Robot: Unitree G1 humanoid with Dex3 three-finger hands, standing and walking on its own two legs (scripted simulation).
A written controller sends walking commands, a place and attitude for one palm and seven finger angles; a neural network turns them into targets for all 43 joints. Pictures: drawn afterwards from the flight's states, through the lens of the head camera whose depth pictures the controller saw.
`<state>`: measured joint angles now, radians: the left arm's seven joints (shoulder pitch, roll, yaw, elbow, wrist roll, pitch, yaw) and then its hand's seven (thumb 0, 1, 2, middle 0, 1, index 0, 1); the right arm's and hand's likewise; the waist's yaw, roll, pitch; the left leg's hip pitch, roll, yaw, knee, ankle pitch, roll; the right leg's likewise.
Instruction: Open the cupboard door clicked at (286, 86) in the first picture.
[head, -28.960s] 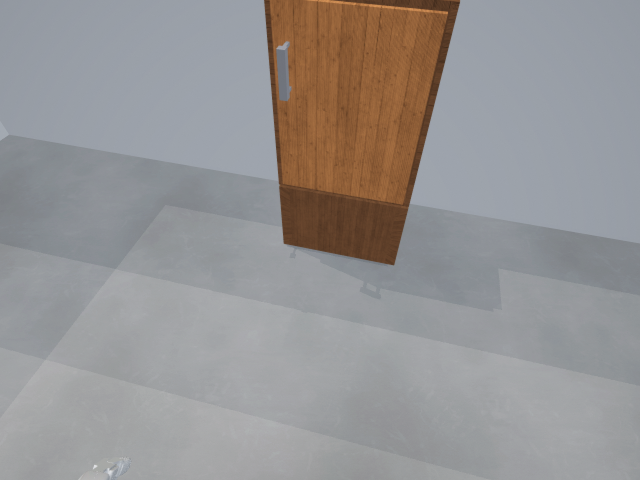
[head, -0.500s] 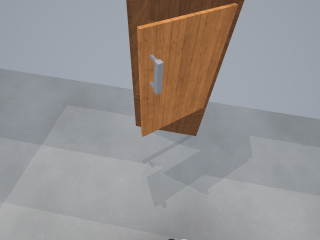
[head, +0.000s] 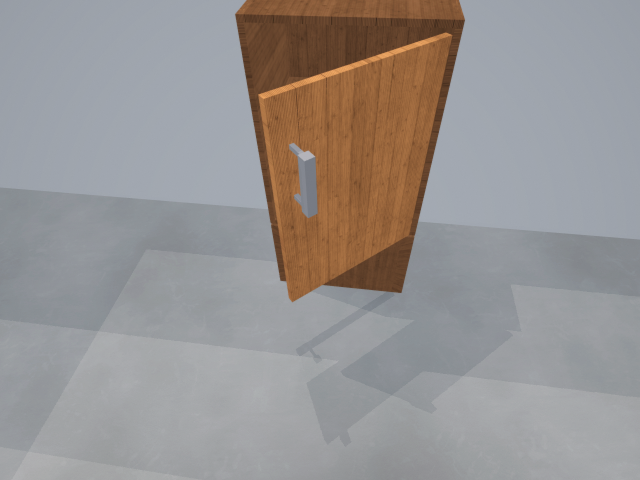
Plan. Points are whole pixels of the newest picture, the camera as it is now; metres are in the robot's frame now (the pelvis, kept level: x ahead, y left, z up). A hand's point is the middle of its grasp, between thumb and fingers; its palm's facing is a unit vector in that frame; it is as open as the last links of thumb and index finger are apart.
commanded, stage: let the arm hang, fingers relaxed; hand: left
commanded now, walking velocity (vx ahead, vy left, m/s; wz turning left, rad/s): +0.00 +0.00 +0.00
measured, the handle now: (302, 180) +0.63 +0.07 +0.00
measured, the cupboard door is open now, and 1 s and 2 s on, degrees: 42 42 42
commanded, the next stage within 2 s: look to check the result in 0.12 s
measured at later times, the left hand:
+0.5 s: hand out of the picture +0.07 +0.21 -0.17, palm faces +0.01 -0.96 -0.28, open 7.4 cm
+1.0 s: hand out of the picture +0.09 +0.21 -0.18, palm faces -0.03 -0.97 -0.24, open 7.4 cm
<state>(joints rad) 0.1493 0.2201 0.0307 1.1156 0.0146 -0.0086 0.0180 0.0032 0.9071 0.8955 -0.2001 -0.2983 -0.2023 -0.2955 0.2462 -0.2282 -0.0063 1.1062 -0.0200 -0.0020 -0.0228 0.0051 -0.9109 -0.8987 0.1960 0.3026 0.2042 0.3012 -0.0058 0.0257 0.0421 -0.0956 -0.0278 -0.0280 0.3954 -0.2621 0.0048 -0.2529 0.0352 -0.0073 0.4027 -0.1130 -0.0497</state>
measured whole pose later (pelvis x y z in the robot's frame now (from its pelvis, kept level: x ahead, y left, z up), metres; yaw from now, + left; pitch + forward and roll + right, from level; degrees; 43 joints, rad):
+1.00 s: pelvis +0.03 +0.01 -0.01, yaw -4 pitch -1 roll +1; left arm 0.16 0.22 0.05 1.09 0.02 0.04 0.01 0.00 0.91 0.90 -0.20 -0.30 -0.20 -0.30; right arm 0.21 -0.20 -0.02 1.06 -0.02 0.01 -0.05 0.00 -0.91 -0.90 0.20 0.30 0.20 0.30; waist 0.00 -0.01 0.07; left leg -0.09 -0.01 0.04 0.44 -0.34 0.01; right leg -0.29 0.06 0.05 0.49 -0.18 -0.04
